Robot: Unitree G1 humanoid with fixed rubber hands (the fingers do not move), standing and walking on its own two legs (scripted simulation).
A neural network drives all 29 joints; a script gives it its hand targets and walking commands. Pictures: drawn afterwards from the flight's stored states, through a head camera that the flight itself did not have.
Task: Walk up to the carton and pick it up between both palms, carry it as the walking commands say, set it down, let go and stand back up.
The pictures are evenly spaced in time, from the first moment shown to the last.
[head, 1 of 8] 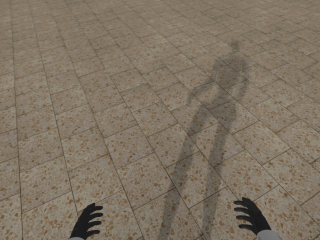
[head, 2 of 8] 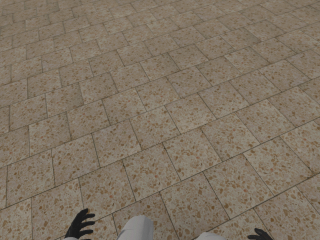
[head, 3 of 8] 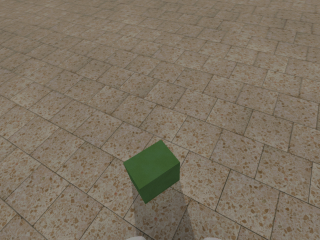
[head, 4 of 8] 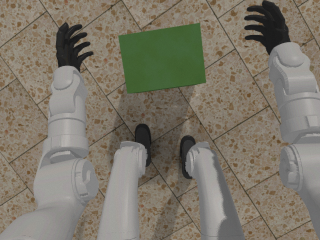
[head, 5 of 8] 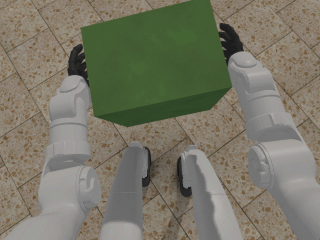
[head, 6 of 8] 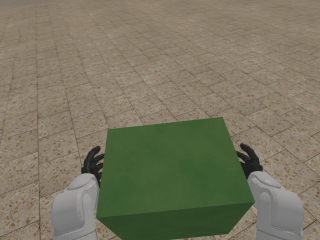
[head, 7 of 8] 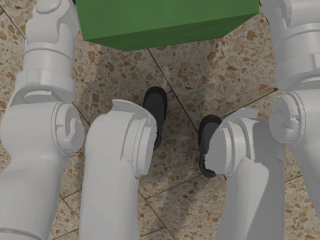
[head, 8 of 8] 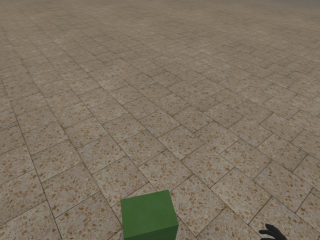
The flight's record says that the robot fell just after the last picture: no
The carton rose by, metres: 0.69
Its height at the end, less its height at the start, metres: +0.00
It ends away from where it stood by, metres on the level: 0.49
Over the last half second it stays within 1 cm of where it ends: yes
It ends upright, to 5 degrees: yes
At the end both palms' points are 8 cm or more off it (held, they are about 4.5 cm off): yes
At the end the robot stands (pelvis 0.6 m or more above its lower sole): yes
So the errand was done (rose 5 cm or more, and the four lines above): yes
